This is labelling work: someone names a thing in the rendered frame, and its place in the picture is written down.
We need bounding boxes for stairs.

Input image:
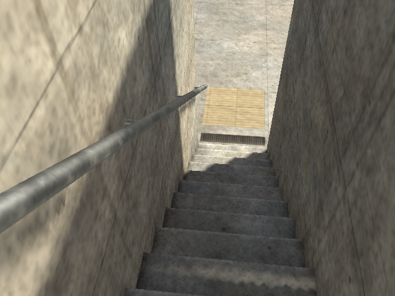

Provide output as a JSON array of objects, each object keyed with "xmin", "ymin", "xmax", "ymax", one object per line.
[{"xmin": 124, "ymin": 143, "xmax": 317, "ymax": 296}]

